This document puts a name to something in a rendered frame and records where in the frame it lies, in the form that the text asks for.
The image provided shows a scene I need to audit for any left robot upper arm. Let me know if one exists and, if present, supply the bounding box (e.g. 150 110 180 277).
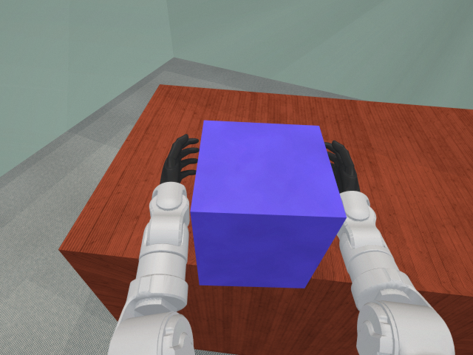
109 311 195 355

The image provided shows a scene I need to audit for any right robot upper arm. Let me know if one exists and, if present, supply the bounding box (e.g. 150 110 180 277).
356 300 454 355

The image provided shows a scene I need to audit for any pedestal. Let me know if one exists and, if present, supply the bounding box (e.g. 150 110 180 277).
58 84 473 355

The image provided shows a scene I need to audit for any robot right hand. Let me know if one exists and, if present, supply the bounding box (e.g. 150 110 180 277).
324 141 360 194

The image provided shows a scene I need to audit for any carton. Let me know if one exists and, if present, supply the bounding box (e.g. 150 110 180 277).
190 121 347 288

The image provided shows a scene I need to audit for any left robot forearm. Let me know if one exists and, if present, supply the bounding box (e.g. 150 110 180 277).
108 182 190 355

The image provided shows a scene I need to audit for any right robot forearm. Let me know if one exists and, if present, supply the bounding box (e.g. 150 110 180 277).
337 191 455 355

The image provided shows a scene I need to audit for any robot left hand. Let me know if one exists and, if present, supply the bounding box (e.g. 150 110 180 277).
160 134 200 184

